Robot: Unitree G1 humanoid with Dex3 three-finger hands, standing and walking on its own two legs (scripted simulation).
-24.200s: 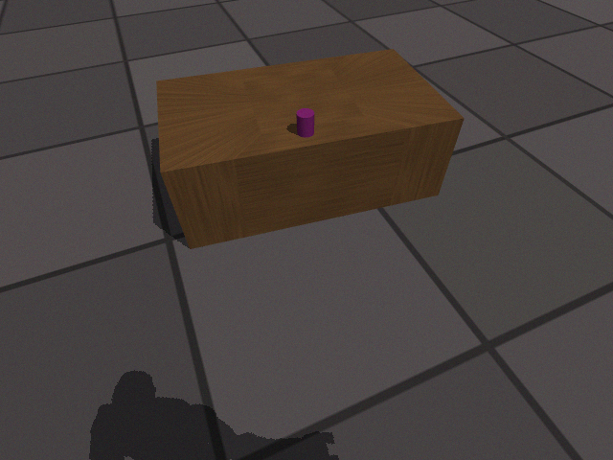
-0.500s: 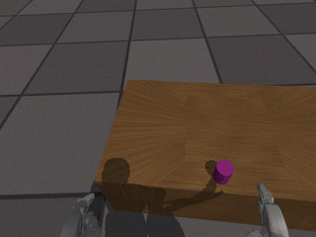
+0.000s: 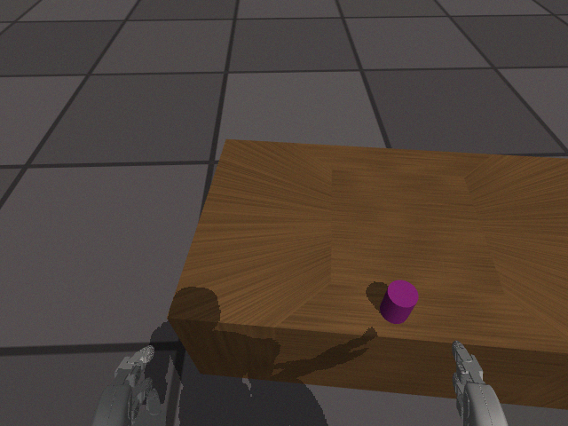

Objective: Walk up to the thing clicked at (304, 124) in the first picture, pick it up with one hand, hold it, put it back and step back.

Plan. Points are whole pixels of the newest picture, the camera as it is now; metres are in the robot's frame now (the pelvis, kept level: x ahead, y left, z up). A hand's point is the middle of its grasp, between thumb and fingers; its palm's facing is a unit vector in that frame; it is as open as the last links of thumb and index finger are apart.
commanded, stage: home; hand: right
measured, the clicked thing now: (398, 302) +0.44 -0.23 -0.26
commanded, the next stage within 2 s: stand in 1.64 s
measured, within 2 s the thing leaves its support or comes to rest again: neither
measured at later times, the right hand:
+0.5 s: hand (447, 410) +0.18 -0.19 -0.05, palm faces +0.11 +0.97 -0.22, open 17.4 cm
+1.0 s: hand (442, 408) +0.18 -0.19 -0.05, palm faces +0.12 +0.97 -0.23, open 17.5 cm
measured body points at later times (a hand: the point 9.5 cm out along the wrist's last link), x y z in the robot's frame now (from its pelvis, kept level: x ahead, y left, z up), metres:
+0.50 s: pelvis +0.00 -0.02 +0.00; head +0.03 -0.03 +0.45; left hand +0.16 +0.21 -0.03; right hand +0.17 -0.25 -0.04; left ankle +0.00 +0.13 -0.68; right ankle +0.02 -0.15 -0.68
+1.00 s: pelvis +0.01 -0.01 -0.01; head +0.03 -0.01 +0.44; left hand +0.17 +0.22 -0.03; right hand +0.17 -0.24 -0.03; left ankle +0.00 +0.13 -0.68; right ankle +0.02 -0.15 -0.68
